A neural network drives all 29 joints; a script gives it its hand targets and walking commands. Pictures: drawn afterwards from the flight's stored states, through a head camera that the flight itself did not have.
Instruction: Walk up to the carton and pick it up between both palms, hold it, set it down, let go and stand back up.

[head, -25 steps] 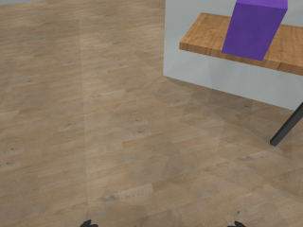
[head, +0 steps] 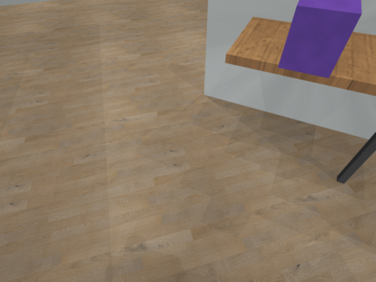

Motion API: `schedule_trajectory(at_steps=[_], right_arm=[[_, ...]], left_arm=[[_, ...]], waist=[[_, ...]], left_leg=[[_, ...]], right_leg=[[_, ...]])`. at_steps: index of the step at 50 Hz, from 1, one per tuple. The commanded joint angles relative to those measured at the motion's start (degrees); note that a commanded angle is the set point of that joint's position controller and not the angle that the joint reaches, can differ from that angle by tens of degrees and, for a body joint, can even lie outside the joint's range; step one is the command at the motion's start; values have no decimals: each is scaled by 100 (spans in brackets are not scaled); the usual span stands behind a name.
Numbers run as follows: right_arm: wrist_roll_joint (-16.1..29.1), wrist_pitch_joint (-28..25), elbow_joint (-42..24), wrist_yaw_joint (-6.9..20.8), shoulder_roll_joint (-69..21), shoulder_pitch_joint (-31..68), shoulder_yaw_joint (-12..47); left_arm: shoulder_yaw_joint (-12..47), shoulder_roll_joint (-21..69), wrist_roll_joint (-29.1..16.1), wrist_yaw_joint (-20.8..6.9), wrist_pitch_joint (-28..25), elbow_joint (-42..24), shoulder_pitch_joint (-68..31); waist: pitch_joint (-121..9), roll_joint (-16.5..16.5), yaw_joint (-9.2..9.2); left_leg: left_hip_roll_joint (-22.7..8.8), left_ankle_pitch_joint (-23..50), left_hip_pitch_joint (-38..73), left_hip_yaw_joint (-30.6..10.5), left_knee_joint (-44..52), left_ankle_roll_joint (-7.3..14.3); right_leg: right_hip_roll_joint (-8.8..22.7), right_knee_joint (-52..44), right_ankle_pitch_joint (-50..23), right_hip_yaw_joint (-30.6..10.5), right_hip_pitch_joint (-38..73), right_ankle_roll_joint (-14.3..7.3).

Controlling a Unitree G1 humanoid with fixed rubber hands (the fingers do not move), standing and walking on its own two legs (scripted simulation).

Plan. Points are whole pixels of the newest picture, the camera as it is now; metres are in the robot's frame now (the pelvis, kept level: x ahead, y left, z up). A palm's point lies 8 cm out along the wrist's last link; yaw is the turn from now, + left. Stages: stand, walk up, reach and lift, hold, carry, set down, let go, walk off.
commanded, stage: stand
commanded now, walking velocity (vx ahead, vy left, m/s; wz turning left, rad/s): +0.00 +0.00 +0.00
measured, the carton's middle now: (316, 34) +1.02 -0.52 +0.04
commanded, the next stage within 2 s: walk up in 0.78 s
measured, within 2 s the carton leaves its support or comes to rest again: neither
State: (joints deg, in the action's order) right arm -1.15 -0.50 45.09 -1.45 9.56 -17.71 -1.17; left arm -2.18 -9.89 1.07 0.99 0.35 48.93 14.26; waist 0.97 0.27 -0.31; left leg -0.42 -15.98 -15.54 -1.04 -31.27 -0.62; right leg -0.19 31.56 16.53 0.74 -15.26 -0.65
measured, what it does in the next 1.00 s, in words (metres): stands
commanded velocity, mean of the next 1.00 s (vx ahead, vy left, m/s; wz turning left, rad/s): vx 0.00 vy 0.00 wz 0.00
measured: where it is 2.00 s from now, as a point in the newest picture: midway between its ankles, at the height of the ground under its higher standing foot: (236, 270)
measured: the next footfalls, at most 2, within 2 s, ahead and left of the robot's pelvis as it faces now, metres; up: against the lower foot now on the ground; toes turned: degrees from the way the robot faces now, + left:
right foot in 1.34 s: +0.11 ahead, -0.26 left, +0.00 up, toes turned -17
left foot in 1.80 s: +0.43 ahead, -0.11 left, +0.00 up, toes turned -15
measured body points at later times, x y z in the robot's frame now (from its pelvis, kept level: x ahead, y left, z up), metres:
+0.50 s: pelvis +0.00 -0.01 +0.01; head +0.01 -0.01 +0.46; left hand +0.02 +0.21 -0.15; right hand +0.02 -0.24 -0.15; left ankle +0.01 +0.13 -0.73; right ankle +0.00 -0.11 -0.73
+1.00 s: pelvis -0.01 -0.01 +0.01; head +0.00 -0.01 +0.46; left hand -0.02 +0.20 -0.16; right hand -0.03 -0.22 -0.15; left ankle +0.01 +0.13 -0.73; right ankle +0.00 -0.11 -0.73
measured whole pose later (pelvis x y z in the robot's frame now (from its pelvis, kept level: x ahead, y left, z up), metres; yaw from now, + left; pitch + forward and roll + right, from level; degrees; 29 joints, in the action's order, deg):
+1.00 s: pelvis -0.01 -0.01 +0.01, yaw -1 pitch -2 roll +0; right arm -1.4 -0.3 62.7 -2.3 6.7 -18.8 -0.7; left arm -1.7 -6.9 0.8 1.8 0.1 64.1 17.3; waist 2.9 0.5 -0.6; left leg -1.2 -14.3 -10.8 -0.6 -26.0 -0.9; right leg -1.0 27.1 15.5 0.4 -11.2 -1.5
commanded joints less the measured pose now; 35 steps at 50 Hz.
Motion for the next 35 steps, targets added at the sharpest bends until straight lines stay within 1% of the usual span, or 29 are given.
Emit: schedule_trajectory(at_steps=[1, 2, 3, 5, 7, 8, 9, 10, 11, 13, 14, 15, 16, 17, 18, 19, 20, 21, 24, 25, 26, 27, 28, 30, 31, 32, 33, 34, 35], right_arm=[[19, -98, -204, -25, 500, -69, -126], [8, -89, -133, -46, 603, -144, -150], [15, -80, -100, -54, 546, -128, -141], [10, -103, 16, -22, 518, -163, -137], [20, -84, 127, -60, 583, -257, -153], [40, -92, 129, -46, 528, -205, -157], [33, -79, 206, -56, 491, -204, -139], [40, -58, 259, -62, 516, -263, -145], [31, -65, 341, -69, 484, -250, -129], [24, -39, 456, -86, 504, -260, -142], [31, -20, 501, -93, 477, -250, -119], [40, -33, 574, -79, 490, -325, -129], [31, -43, 603, -59, 364, -227, -94], [26, -49, 685, -67, 463, -330, -128], [37, -49, 733, -70, 459, -277, -116], [30, -53, 790, -79, 426, -277, -113], [18, -39, 842, -82, 379, -304, -97], [28, -42, 883, -74, 292, -310, -78], [26, -29, 987, -86, 389, -255, -87], [45, -19, 1059, -87, 324, -309, -77], [37, -17, 1089, -78, 335, -283, -63], [55, -19, 1108, -68, 280, -318, -55], [25, -1, 1211, -98, 325, -311, -66], [30, -26, 1279, -80, 267, -372, -40], [26, -8, 1355, -90, 198, -451, -11], [38, 6, 1414, -103, 231, -508, -34], [42, 9, 1421, -106, 204, -475, -26], [36, 31, 1447, -106, 282, -491, -42], [40, 23, 1491, -104, 268, -418, -38]], left_arm=[[-111, -426, -20, 16, -83, -105, 176], [-84, -381, -4, 14, -86, -28, 274], [-99, -450, 1, 19, -105, 8, 221], [-131, -496, 5, 33, -117, 80, 139], [-111, -421, -18, 39, -145, 166, 235], [-119, -469, -23, 32, -133, 229, 133], [-122, -442, -13, 34, -142, 273, 183], [-111, -386, -27, 32, -148, 318, 185], [-117, -392, -25, 55, -136, 416, 343], [-92, -380, -8, 71, -116, 539, 350], [-127, -450, -24, 60, -119, 542, 310], [-98, -342, -19, 71, -127, 604, 316], [-123, -479, -22, 71, -120, 666, 421], [-122, -467, -7, 92, -118, 722, 453], [-114, -406, -27, 78, -117, 775, 475], [-82, -281, -25, 84, -112, 811, 391], [-104, -400, -10, 102, -112, 829, 393], [-90, -336, -23, 100, -101, 867, 391], [-99, -332, -23, 96, -75, 977, 352], [-96, -371, -17, 99, -70, 992, 351], [-73, -273, -32, 96, -70, 1057, 398], [-75, -264, -39, 96, -72, 1081, 422], [-64, -278, -10, 106, -75, 1114, 437], [-61, -276, -34, 89, -84, 1201, 456], [-69, -272, -19, 96, -98, 1225, 433], [-34, -167, -6, 81, -90, 1238, 414], [-54, -262, -27, 100, -87, 1274, 502], [-34, -207, -25, 107, -86, 1295, 471], [-38, -255, -30, 104, -89, 1329, 481]], waist=[[-40, -102, -67], [-27, -224, -67], [-28, -263, -28], [-168, -5, 19], [-235, -22, 10], [-190, 87, 61], [-148, -36, 16], [-19, 8, 50], [-20, -47, -16], [201, 145, 28], [311, 11, 3], [175, -37, 41], [160, 38, -4], [155, -4, 12], [212, 106, -23], [317, 102, -1], [260, -12, 21], [268, -88, -8], [288, 56, -21], [243, 55, 14], [323, 104, -23], [238, -23, -19], [422, -52, -45], [279, 57, -24], [405, 75, -4], [326, 21, 23], [369, 124, 13], [423, 170, 20], [427, 122, 19]], left_leg=[[-453, 456, -17, -587, 863, 353], [-424, 512, 133, -514, 833, 331], [-396, 614, 173, -513, 796, 346], [-382, 773, 170, -468, 781, 335], [-361, 837, 382, -391, 714, 324], [-351, 901, 436, -361, 687, 321], [-359, 965, 417, -363, 734, 323], [-341, 912, 337, -346, 734, 296], [-352, 890, 327, -377, 777, 309], [-347, 730, 373, -318, 779, 249], [-354, 773, 249, -343, 826, 258], [-337, 759, 309, -324, 837, 270], [-320, 777, 353, -301, 789, 265], [-331, 709, 305, -286, 841, 243], [-345, 775, 342, -306, 825, 259], [-349, 768, 279, -306, 865, 241], [-334, 818, 319, -269, 886, 236], [-357, 782, 333, -283, 921, 241], [-336, 598, 353, -292, 935, 203], [-316, 553, 370, -263, 932, 202], [-324, 545, 353, -256, 958, 182], [-302, 518, 323, -256, 940, 188], [-327, 550, 313, -258, 1002, 161], [-360, 582, 393, -283, 985, 186], [-333, 589, 325, -231, 965, 140], [-345, 590, 395, -238, 971, 165], [-348, 568, 386, -272, 986, 158], [-323, 574, 375, -213, 970, 157], [-333, 574, 449, -231, 979, 168]], right_leg=[[273, -481, -642, -303, 120, -134], [248, -537, -698, -317, 26, -118], [289, -564, -809, -365, 56, -133], [314, -552, -938, -314, 294, -119], [353, -697, -906, -390, 182, -140], [348, -720, -938, -414, 127, -156], [364, -740, -984, -405, 192, -143], [354, -761, -965, -401, 186, -134], [357, -758, -943, -412, 244, -131], [399, -915, -824, -488, 32, -164], [423, -913, -830, -468, 136, -173], [412, -906, -920, -503, 249, -191], [408, -945, -903, -491, 201, -171], [417, -958, -850, -485, 307, -182], [448, -987, -909, -530, 289, -211], [430, -994, -927, -517, 296, -214], [459, -994, -920, -556, 355, -224], [474, -983, -892, -541, 325, -248], [405, -1120, -603, -534, 305, -212], [441, -1199, -552, -541, 289, -209], [429, -1185, -504, -539, 290, -215], [447, -1184, -498, -587, 370, -233], [452, -1198, -529, -540, 302, -210], [430, -1174, -648, -532, 361, -201], [435, -1217, -522, -540, 315, -202], [453, -1179, -640, -543, 327, -209], [404, -1254, -527, -515, 250, -193], [432, -1266, -485, -542, 228, -197], [427, -1328, -439, -581, 150, -184]])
